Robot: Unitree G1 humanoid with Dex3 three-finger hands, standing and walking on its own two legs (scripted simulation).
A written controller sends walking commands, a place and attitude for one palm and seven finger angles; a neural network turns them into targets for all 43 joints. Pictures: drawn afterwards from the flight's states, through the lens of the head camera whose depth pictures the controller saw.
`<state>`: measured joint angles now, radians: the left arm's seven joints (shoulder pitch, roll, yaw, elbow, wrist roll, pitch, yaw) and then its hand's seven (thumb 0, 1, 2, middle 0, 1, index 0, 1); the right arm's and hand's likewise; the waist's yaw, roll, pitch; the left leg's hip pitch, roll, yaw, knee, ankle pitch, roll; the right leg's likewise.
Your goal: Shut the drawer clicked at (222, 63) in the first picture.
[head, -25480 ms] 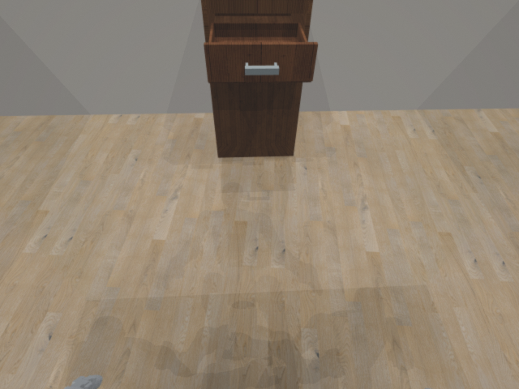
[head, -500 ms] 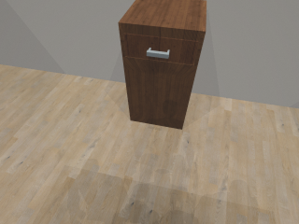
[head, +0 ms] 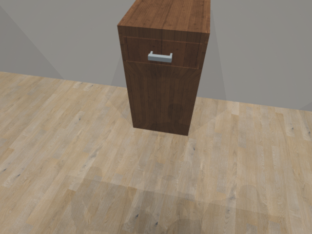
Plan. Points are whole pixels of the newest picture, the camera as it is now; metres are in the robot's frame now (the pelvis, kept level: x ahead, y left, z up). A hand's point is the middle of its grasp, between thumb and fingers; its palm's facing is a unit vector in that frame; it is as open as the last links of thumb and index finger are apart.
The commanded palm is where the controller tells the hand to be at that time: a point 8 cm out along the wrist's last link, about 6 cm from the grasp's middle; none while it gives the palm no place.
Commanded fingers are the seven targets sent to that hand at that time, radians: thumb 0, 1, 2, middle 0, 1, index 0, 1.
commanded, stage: look to check the result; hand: left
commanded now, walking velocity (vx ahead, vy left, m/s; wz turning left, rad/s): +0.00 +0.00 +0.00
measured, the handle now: (160, 55) +0.94 +0.02 -0.06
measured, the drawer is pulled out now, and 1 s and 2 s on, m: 0.00 0.00 0.00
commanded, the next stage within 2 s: stand and wait in 0.54 s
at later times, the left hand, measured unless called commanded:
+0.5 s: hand out of the picture +0.03 +0.18 -0.17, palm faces +0.02 -0.97 -0.24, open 7.4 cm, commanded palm none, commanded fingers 0.00 0.90 0.90 -0.20 -0.30 -0.20 -0.30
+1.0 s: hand out of the picture +0.06 +0.19 -0.16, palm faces +0.02 -0.96 -0.29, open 7.4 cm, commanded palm none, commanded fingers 0.00 0.90 0.90 -0.20 -0.30 -0.20 -0.30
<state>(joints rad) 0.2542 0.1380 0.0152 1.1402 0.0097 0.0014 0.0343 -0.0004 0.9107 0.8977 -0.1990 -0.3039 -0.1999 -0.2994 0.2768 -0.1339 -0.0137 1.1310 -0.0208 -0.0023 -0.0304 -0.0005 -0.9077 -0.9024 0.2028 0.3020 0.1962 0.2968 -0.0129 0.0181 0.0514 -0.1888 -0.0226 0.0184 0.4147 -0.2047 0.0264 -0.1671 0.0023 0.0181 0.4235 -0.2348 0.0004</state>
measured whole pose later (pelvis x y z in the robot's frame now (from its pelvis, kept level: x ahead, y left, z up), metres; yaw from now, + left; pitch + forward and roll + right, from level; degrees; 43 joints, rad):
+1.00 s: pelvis +0.01 -0.03 +0.00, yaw +0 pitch -2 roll +0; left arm 0.16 0.24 0.03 1.13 0.01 -0.01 0.02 0.00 0.91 0.90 -0.20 -0.30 -0.20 -0.30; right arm 0.17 -0.26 -0.02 1.13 -0.02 0.00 -0.02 0.00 -0.91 -0.90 0.20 0.30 0.20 0.30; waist -0.01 0.02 0.06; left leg -0.14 0.01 0.00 0.35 -0.19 -0.01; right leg -0.11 0.04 0.00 0.35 -0.21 -0.04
